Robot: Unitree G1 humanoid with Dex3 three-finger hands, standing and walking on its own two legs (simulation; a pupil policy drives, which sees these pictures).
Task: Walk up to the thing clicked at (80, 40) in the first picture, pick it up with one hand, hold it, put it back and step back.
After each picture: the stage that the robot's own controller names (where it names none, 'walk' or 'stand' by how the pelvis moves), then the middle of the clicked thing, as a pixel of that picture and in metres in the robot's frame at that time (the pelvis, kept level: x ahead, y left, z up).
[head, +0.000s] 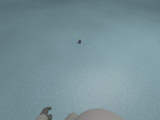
stand; (79, 41) +1.78 +0.30 -0.72
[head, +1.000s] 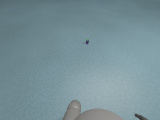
walk; (87, 41) +1.64 +0.18 -0.70
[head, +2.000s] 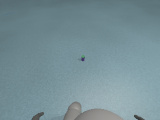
walk; (83, 58) +1.10 +0.18 -0.71
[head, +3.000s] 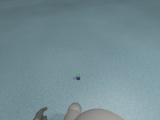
walk; (78, 77) +0.71 +0.21 -0.72
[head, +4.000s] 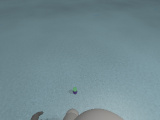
walk; (75, 90) +0.50 +0.19 -0.71
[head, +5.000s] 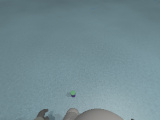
stand; (73, 93) +0.40 +0.19 -0.71
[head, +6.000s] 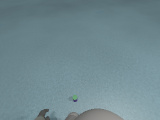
stand; (75, 98) +0.37 +0.17 -0.72
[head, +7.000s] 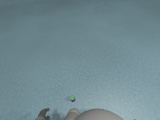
stand; (72, 98) +0.33 +0.22 -0.71
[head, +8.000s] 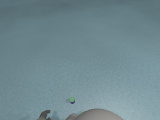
stand; (72, 100) +0.33 +0.22 -0.72
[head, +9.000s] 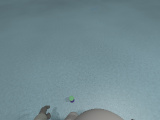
stand; (71, 99) +0.33 +0.22 -0.72
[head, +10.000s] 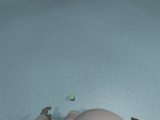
stand; (72, 97) +0.33 +0.24 -0.72
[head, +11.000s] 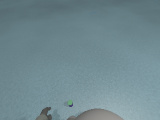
stand; (70, 103) +0.30 +0.23 -0.73
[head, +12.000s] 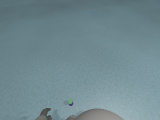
stand; (70, 102) +0.31 +0.23 -0.73
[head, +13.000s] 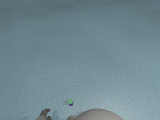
stand; (70, 102) +0.31 +0.22 -0.73
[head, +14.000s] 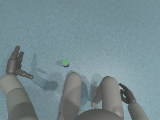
go down; (65, 63) +0.41 +0.22 -0.38
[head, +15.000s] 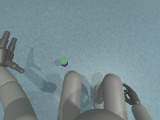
go down; (64, 62) +0.42 +0.22 -0.32
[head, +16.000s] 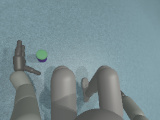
close in; (42, 56) +0.41 +0.26 -0.23
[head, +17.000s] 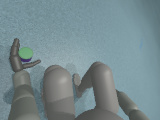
close; (26, 55) +0.41 +0.27 -0.23
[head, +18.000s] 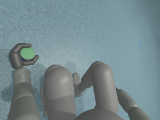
lift; (27, 55) +0.40 +0.26 -0.23
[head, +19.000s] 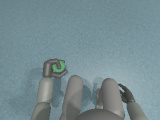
lift; (60, 69) +0.32 +0.22 -0.05
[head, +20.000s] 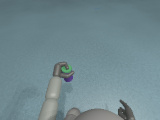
lift; (67, 73) +0.33 +0.17 +0.02
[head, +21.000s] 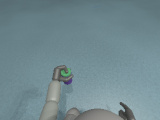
hold; (67, 76) +0.32 +0.17 +0.00
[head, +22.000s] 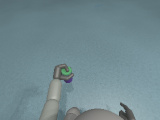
hold; (67, 75) +0.32 +0.17 +0.00
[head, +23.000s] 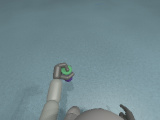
crouch; (67, 74) +0.33 +0.17 +0.01
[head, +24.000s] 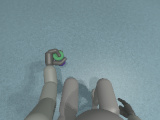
crouch; (59, 59) +0.42 +0.21 -0.09
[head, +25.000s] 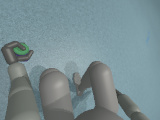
lower; (23, 53) +0.43 +0.27 -0.23
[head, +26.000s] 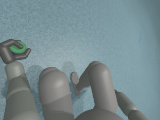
lower; (19, 51) +0.43 +0.28 -0.23
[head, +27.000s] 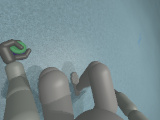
lower; (20, 51) +0.43 +0.28 -0.23
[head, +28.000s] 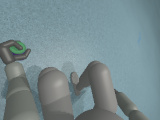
lower; (19, 51) +0.43 +0.28 -0.23
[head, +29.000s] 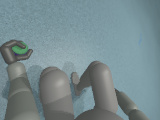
loosen; (21, 51) +0.43 +0.27 -0.23
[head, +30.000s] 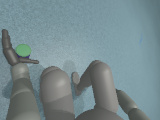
withdraw; (23, 52) +0.42 +0.26 -0.23
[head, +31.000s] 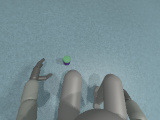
walk; (66, 60) +0.44 +0.20 -0.30
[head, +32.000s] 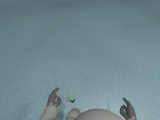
stand; (72, 99) +0.36 +0.18 -0.65
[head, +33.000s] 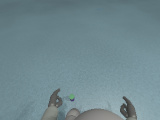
stand; (72, 97) +0.36 +0.20 -0.67
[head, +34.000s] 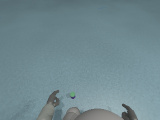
stand; (72, 95) +0.37 +0.19 -0.68
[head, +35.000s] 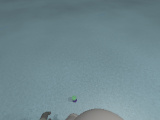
walk; (74, 99) +0.38 +0.20 -0.72
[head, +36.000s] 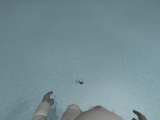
walk; (81, 81) +0.51 +0.09 -0.70
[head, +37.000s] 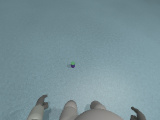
walk; (73, 64) +0.73 +0.21 -0.71
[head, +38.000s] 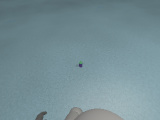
stand; (80, 64) +0.98 +0.23 -0.71
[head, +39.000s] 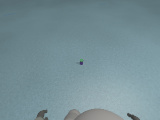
stand; (81, 61) +1.00 +0.18 -0.72
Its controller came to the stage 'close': yes
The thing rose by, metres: 0.72
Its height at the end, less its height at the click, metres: +0.00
